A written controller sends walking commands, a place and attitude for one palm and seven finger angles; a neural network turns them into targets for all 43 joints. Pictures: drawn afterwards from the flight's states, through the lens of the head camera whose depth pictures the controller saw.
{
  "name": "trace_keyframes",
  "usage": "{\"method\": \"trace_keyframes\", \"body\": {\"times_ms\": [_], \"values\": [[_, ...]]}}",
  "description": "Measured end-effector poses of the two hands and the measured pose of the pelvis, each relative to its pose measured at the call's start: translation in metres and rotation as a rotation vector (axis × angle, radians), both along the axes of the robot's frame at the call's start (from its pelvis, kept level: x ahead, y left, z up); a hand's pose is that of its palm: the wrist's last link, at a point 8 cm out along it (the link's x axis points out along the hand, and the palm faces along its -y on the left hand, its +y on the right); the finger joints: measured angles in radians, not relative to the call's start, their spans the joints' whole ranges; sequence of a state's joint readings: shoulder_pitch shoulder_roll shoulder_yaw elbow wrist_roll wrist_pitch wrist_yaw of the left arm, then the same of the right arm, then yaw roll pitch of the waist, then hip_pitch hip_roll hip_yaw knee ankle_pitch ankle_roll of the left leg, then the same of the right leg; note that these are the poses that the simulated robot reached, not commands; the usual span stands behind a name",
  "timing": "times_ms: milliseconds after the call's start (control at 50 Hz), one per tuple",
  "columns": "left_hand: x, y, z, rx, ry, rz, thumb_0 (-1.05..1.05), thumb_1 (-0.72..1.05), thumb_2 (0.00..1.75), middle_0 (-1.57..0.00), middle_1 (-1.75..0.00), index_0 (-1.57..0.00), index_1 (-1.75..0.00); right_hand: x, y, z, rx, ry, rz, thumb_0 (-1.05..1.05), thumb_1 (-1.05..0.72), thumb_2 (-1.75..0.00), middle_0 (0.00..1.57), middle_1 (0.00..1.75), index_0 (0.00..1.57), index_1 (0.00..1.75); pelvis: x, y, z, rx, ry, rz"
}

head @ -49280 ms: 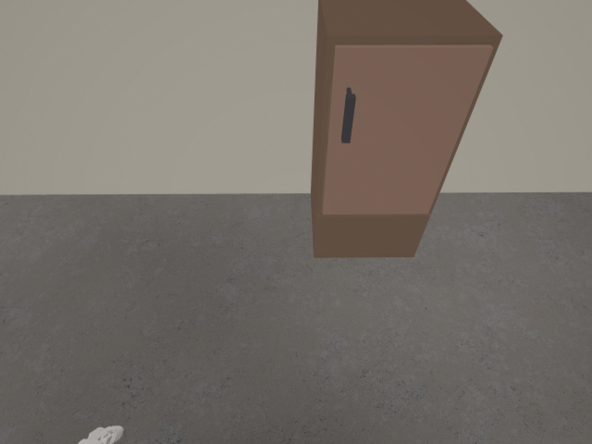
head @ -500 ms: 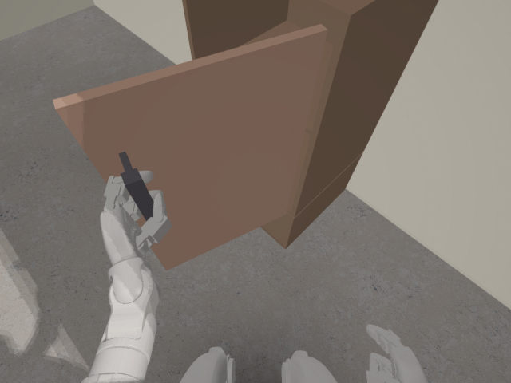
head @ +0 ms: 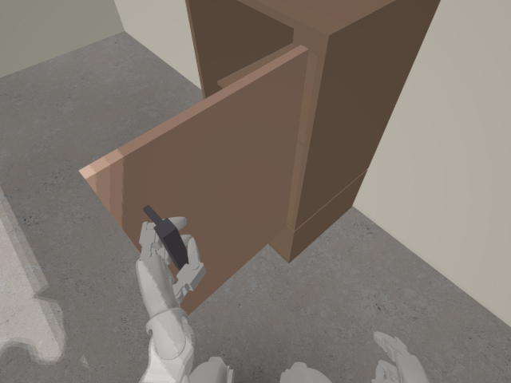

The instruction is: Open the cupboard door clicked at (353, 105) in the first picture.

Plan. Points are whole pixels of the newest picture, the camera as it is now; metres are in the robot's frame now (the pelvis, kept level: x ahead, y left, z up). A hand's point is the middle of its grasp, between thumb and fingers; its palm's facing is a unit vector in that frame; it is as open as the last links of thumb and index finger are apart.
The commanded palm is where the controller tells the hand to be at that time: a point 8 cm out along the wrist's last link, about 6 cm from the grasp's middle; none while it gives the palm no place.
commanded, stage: open thumb and fingers to let go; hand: left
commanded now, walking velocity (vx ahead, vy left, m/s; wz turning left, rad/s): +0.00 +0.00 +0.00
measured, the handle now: (168, 240) +0.33 +0.15 +0.03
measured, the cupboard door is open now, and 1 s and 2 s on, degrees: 92 90 91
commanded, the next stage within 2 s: slide the hand sideways off the handle in 0.76 s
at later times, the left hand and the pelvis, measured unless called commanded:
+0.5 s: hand (190, 257) +0.30 +0.12 +0.03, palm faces +0.38 -0.92 -0.01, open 13.0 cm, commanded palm +0.26 +0.17 +0.03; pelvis +0.00 -0.01 +0.00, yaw +1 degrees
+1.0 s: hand (178, 269) +0.29 +0.13 +0.02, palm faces +0.02 -0.99 -0.12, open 15.5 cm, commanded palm +0.26 +0.17 +0.03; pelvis -0.01 +0.02 -0.01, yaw +0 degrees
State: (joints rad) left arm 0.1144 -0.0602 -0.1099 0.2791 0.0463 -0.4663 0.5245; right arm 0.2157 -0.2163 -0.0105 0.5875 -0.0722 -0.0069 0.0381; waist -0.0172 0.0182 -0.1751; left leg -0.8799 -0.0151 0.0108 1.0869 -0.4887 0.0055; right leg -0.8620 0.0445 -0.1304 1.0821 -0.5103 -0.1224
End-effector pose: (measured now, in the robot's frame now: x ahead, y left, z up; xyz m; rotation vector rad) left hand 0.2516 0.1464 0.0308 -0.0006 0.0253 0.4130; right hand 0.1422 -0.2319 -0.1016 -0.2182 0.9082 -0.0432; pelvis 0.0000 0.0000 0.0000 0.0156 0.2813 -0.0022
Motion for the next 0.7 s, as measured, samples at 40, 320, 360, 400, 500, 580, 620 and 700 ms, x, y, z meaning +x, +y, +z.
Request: {"method": "trace_keyframes", "body": {"times_ms": [40,320,360,400,500,580,620,700], "values": [[0.002,0.001,-0.001,0.023,-0.01,0.01,0.02,0.65,0.77,-0.31,-1.32,-0.32,-1.33,0.004,-0.003,-0.003,-0.003,-0.005,0.005,0.01,-0.9,-0.89,0.2,0.3,0.2,0.3,-0.002,-0.004,-0.002,0.004,0.003,0.004],[0.01,0.008,0.0,0.012,0.01,0.007,0.01,0.13,0.56,-0.34,-1.27,-0.34,-1.26,0.014,-0.001,-0.008,0.034,-0.008,0.01,0.01,-0.9,-0.89,0.2,0.3,0.2,0.3,-0.002,-0.015,0.0,0.015,0.008,0.014],[0.011,0.009,0.0,0.012,0.009,0.003,0.01,0.0,0.51,-0.33,-1.26,-0.33,-1.25,0.012,-0.002,-0.008,0.031,-0.006,0.01,0.01,-0.9,-0.89,0.2,0.3,0.2,0.3,-0.001,-0.015,0.0,0.015,0.008,0.013],[0.011,0.009,-0.001,0.013,0.004,-0.003,0.01,-0.12,0.46,-0.33,-1.24,-0.33,-1.24,0.011,-0.003,-0.009,0.027,-0.001,0.007,0.01,-0.9,-0.89,0.2,0.3,0.2,0.3,-0.002,-0.014,-0.001,0.015,0.008,0.013],[0.011,0.01,-0.002,0.012,-0.007,-0.02,0.0,-0.34,0.37,-0.3,-1.18,-0.32,-1.17,0.007,-0.005,-0.01,0.014,0.011,-0.001,0.01,-0.9,-0.89,0.2,0.3,0.2,0.3,-0.003,-0.011,-0.002,0.012,0.009,0.012],[0.012,0.012,-0.002,0.003,-0.015,-0.025,0.0,-0.43,0.33,-0.28,-1.06,-0.3,-1.05,0.004,-0.004,-0.009,0.004,0.018,-0.006,0.01,-0.9,-0.89,0.2,0.3,0.2,0.3,-0.004,-0.007,-0.002,0.008,0.01,0.01],[0.014,0.012,-0.002,0.0,-0.017,-0.03,0.0,-0.45,0.32,-0.28,-0.98,-0.29,-0.97,0.003,-0.002,-0.009,0.0,0.019,-0.009,0.01,-0.9,-0.89,0.2,0.3,0.2,0.3,-0.005,-0.005,-0.003,0.006,0.01,0.01],[0.015,0.015,-0.003,0.003,-0.018,-0.048,-0.01,-0.48,0.3,-0.3,-0.86,-0.31,-0.85,0.002,0.004,-0.007,-0.003,0.017,-0.011,0.01,-0.9,-0.89,0.2,0.3,0.2,0.3,-0.006,0.0,-0.002,0.0,0.01,0.007]]}}
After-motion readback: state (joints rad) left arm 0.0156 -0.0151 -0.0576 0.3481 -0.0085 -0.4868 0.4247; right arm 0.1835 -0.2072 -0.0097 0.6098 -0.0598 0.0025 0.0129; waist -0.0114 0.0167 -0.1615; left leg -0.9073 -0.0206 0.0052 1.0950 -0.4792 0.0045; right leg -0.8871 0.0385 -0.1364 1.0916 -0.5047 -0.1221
